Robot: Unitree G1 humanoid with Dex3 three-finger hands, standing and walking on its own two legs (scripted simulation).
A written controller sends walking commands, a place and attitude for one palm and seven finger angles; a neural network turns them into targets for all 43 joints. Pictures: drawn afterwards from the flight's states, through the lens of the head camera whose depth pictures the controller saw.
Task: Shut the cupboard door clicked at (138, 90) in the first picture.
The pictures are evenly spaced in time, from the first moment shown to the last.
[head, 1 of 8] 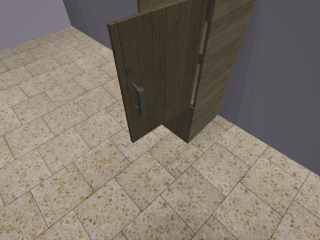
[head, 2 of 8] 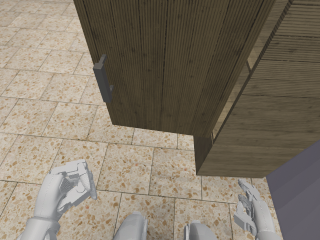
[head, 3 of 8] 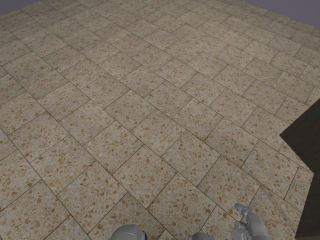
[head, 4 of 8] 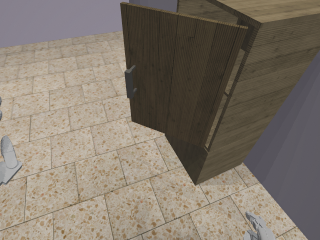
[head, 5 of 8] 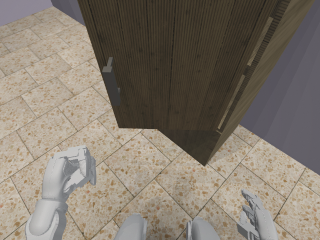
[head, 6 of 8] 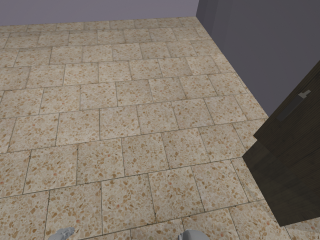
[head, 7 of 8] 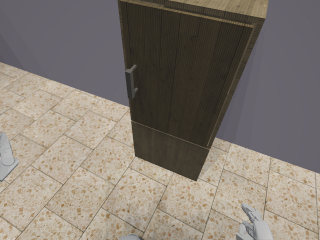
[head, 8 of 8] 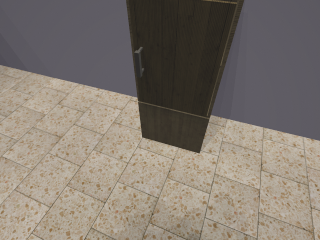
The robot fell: no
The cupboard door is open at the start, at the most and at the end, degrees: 84 84 0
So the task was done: yes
